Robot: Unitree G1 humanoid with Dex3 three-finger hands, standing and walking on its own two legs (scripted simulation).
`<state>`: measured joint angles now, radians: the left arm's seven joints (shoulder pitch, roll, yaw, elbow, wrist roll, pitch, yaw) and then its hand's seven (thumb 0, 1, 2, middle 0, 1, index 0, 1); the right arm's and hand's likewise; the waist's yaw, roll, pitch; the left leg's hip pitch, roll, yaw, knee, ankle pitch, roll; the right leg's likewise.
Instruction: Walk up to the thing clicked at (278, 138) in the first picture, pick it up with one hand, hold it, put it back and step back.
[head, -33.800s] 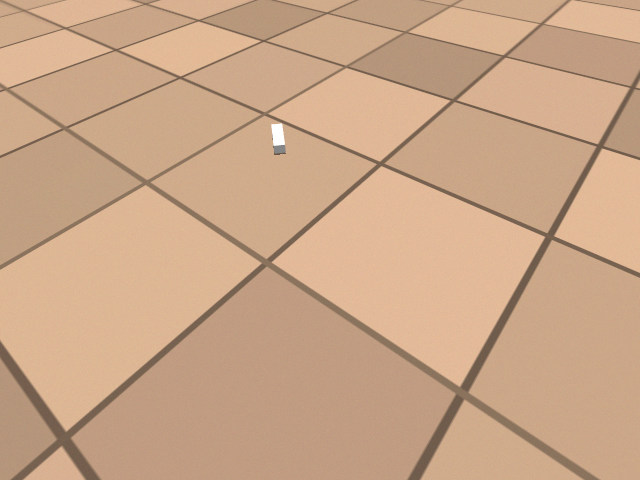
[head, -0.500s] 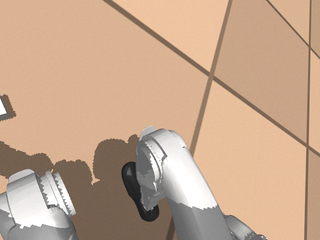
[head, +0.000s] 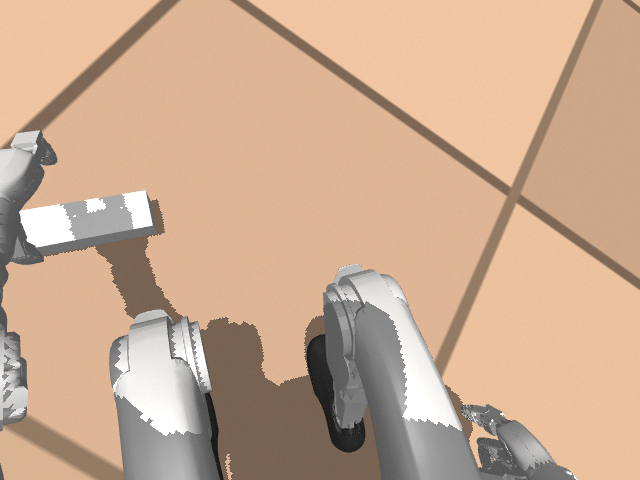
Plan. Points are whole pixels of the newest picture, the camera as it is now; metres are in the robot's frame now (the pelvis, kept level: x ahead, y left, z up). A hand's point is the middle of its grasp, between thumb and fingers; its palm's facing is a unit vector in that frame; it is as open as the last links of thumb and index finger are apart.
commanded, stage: withdraw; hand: left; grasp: from above
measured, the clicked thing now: (79, 225) +0.51 +0.28 -0.33
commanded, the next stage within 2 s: home in 0.18 s
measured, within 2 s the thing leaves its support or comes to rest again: neither
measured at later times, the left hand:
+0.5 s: hand (3, 181) +0.51 +0.31 -0.14, palm faces -0.33 -0.12 -0.94, open 12.9 cm
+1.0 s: hand out of the picture +0.32 +0.25 +0.07, palm faces -0.13 -0.79 -0.60, open 7.5 cm
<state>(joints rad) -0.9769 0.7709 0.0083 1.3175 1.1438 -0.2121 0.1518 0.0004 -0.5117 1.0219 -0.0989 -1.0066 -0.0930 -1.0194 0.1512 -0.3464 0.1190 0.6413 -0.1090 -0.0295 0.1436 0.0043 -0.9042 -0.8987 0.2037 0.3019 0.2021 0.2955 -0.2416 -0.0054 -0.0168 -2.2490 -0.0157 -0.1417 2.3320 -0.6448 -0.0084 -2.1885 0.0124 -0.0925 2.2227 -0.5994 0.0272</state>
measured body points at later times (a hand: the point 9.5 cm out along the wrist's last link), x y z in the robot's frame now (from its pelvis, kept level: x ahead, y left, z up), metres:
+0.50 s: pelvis +0.02 +0.01 +0.00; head +0.26 +0.06 +0.37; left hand +0.53 +0.31 -0.09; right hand +0.04 -0.25 -0.11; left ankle +0.09 +0.12 -0.32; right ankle +0.12 -0.12 -0.32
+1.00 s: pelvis +0.02 +0.00 +0.17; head +0.16 +0.04 +0.60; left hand +0.32 +0.29 +0.11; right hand +0.24 -0.24 +0.08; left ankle +0.09 +0.12 -0.32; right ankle +0.12 -0.12 -0.32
